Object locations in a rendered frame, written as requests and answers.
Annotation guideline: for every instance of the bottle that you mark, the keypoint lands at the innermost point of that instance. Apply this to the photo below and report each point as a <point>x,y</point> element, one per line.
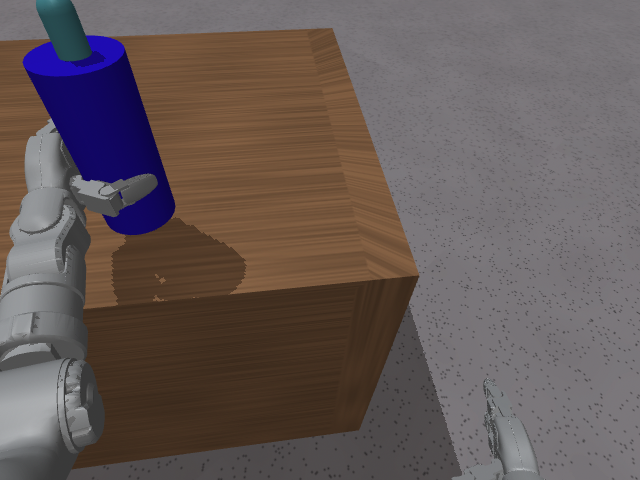
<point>88,88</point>

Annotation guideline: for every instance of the right robot hand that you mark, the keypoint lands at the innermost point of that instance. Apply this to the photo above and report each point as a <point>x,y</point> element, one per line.
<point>507,438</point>

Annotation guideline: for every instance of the left robot arm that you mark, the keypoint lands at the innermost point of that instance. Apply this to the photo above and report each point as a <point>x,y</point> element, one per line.
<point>50,408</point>

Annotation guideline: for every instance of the left robot hand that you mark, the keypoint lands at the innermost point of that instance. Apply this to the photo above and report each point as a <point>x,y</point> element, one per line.
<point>48,163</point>

